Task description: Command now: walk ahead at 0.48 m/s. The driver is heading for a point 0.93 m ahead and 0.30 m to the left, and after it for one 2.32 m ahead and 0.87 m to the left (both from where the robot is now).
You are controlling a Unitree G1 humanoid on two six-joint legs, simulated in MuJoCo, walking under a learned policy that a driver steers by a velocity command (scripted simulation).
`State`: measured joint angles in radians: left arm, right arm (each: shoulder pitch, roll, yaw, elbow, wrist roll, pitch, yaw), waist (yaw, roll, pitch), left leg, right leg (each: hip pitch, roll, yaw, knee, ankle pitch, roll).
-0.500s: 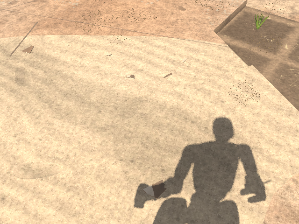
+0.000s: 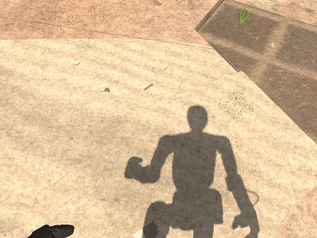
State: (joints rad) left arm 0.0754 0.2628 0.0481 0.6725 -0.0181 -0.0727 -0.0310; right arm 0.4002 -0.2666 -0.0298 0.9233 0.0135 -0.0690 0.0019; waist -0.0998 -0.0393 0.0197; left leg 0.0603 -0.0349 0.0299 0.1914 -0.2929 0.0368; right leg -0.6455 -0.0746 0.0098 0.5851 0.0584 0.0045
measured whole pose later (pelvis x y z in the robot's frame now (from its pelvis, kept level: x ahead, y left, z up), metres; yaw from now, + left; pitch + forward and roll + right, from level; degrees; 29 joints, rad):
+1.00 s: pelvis +0.56 +0.07 +0.00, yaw +27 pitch +2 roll +0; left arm 0.03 0.29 0.05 0.72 0.00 -0.09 -0.01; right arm 0.33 -0.28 -0.07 0.72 0.02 -0.04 -0.01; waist -0.07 -0.04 0.04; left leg -0.14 -0.11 -0.13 0.36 -0.24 0.08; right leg -0.64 -0.08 0.11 0.64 0.01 0.07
